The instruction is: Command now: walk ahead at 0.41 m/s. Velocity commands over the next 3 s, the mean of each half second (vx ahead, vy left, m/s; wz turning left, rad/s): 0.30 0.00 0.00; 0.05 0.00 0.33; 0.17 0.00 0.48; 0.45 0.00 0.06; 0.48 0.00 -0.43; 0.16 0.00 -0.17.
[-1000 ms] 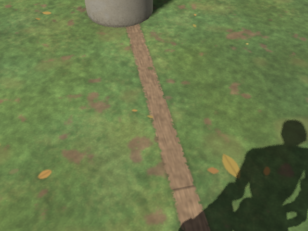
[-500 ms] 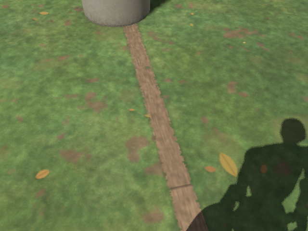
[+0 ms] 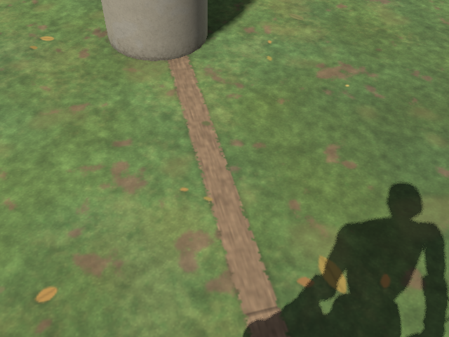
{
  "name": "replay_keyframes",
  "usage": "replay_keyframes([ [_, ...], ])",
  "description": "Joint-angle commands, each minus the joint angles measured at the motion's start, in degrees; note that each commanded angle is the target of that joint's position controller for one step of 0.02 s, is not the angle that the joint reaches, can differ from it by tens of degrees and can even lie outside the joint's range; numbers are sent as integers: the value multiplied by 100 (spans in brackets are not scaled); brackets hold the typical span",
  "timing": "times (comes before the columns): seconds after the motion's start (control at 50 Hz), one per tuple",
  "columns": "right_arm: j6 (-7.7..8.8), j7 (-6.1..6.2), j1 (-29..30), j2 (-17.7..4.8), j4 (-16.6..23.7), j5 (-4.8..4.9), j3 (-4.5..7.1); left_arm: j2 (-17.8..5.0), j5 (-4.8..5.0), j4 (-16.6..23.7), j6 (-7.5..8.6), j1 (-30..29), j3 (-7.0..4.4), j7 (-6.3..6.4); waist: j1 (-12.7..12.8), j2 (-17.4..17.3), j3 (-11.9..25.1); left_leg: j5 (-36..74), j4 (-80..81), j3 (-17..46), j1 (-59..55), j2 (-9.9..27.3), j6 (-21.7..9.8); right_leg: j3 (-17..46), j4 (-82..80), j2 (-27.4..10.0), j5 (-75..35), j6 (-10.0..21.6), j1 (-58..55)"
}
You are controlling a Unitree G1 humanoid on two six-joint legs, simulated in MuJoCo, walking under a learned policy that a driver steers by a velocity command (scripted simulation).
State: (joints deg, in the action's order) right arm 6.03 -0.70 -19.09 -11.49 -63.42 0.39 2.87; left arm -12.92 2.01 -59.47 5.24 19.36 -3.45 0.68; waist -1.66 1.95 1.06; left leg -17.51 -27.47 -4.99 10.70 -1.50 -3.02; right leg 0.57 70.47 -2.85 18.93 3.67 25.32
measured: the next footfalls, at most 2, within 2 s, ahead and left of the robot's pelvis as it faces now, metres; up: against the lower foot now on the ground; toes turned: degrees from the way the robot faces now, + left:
right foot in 0.34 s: +0.36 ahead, -0.14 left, +0.00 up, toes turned -3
left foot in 0.82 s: +0.28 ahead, +0.06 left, +0.00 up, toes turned +10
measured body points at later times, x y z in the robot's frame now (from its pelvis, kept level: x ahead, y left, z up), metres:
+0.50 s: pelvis +0.22 -0.06 -0.01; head +0.26 -0.07 +0.44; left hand +0.35 +0.19 -0.13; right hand +0.25 -0.32 -0.16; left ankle +0.13 +0.08 -0.65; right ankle +0.32 -0.14 -0.74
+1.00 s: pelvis +0.26 -0.03 +0.01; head +0.29 +0.01 +0.46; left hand +0.36 +0.28 -0.12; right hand +0.38 -0.30 -0.10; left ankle +0.24 +0.06 -0.74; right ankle +0.30 -0.17 -0.66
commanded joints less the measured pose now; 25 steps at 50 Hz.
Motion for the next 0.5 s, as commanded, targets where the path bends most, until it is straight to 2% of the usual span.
replay_keyframes([
  [0.02,10,-22,-256,-378,133,-73,-70,-424,-24,427,88,-264,-147,-45,71,-574,-623,901,1867,1693,-763,1440,-695,173,-139,-544,-736,109,1742],
  [0.08,-23,84,-560,-627,109,-85,-60,-225,-52,633,-41,-762,-118,-65,48,-474,-725,1635,2048,1292,-713,1417,-803,-18,-896,-551,-1050,-127,1929],
  [0.14,-63,175,-576,-785,213,-87,-44,-100,-81,1002,-27,-1686,-19,-93,-101,-473,-867,1798,2192,1005,-602,1355,-792,-122,-2277,-439,-1670,-262,1855],
  [0.16,-72,191,-637,-834,225,-70,-28,-102,-73,1099,-13,-1943,1,-122,-152,-511,-877,1804,2241,919,-592,1346,-778,-195,-2617,-362,-1853,-276,1727],
  [0.22,-137,224,-794,-877,176,-26,-6,-153,-87,1269,20,-2393,39,-219,-183,-570,-954,2936,1948,558,-575,1304,-654,-397,-3391,-82,-2083,-216,1116],
  [0.26,-198,231,-798,-909,135,0,20,-253,-80,1319,29,-2361,16,-271,-45,-722,-760,3805,1501,453,-908,1381,-525,-348,-3675,44,-2048,-63,743],
  [0.28,-211,234,-721,-962,147,-9,40,-403,-90,1276,37,-2101,-41,-281,129,-840,-533,4410,1178,456,-1089,1406,-427,-342,-3766,157,-2016,42,380],
  [0.3,-228,241,-569,-1010,188,-3,67,-583,-122,1128,49,-1608,-125,-278,402,-928,-216,4951,667,447,-1231,1372,-318,-377,-3879,315,-2024,152,-173],
  [0.32,-255,235,-435,-971,216,14,57,-784,-147,855,63,-804,-234,-263,805,-831,224,5127,-244,330,-1196,1138,-160,-460,-4178,472,-2384,287,-1118],
  [0.34,-240,217,-520,-888,285,-43,18,-1107,-204,690,60,-203,-322,-209,985,-541,759,3988,-1413,225,-413,835,83,-28,-4030,-72,-3972,457,-2493],
  [0.36,-193,163,-1226,-269,283,-204,-145,-1499,-381,592,16,210,-335,-166,597,973,1738,-509,-3727,153,1343,-52,406,1796,-3577,-1663,-6322,1313,-4480],
  [0.38,-90,117,-1762,-129,73,24,-185,-1291,-348,586,1,324,-243,-216,541,1349,2841,-2253,-5067,1270,1722,-463,489,3409,-4370,-2301,-6070,2021,-4843],
  [0.4,-74,97,-1307,-557,147,147,-62,-1035,-233,698,-19,-267,-183,-246,467,748,2236,-1933,-5304,1416,1908,-74,446,2793,-4674,-1985,-4816,1751,-3893],
  [0.42,-119,135,-633,-628,350,159,-44,-739,-166,831,-30,-945,-93,-227,359,309,1298,-1554,-5058,1023,2190,238,437,2038,-4877,-1678,-3947,1420,-2943],
  [0.44,-202,212,-279,-631,404,83,-10,-510,-188,874,-7,-1328,2,-224,218,-127,786,-1202,-4674,914,2011,488,456,1554,-5134,-1431,-3699,1216,-1999],
  [0.46,-306,276,-257,-633,426,21,39,-400,-252,858,16,-1523,39,-221,45,-75,585,-972,-4243,937,1583,675,427,1190,-5282,-1235,-3516,1086,-1299],
  [0.5,-462,328,-467,-421,393,-26,31,-406,-391,722,14,-1559,47,-220,-176,192,456,-766,-3454,837,832,714,380,742,-5524,-979,-3300,1005,-481],
])
Over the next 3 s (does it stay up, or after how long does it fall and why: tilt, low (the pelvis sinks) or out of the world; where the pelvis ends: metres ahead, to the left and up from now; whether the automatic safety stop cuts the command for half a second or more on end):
stays up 0.97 0.26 -0.01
